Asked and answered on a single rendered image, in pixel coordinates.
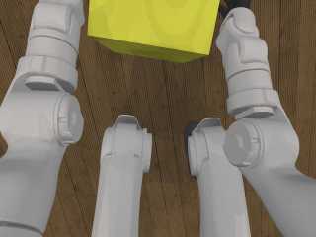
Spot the robot left shin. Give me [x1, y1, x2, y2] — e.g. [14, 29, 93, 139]
[100, 115, 141, 166]

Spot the robot left upper arm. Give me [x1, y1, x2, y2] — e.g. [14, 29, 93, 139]
[0, 90, 84, 237]

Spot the robot right upper arm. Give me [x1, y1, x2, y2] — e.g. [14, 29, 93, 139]
[223, 118, 316, 237]

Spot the right robot thigh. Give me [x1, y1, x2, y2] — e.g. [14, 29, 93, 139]
[188, 126, 251, 237]

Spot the robot right forearm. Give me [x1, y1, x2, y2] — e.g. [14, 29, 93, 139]
[215, 7, 293, 128]

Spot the robot right hand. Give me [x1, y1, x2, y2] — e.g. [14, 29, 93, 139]
[218, 0, 252, 20]

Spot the robot left forearm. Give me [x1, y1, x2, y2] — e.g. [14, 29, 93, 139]
[0, 0, 85, 138]

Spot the carton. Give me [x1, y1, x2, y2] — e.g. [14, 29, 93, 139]
[87, 0, 220, 63]

